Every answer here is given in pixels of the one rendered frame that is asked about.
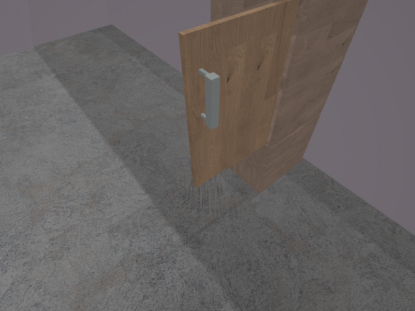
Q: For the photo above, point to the handle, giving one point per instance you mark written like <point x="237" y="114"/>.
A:
<point x="212" y="92"/>

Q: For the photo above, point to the cupboard door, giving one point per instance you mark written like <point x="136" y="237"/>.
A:
<point x="248" y="51"/>

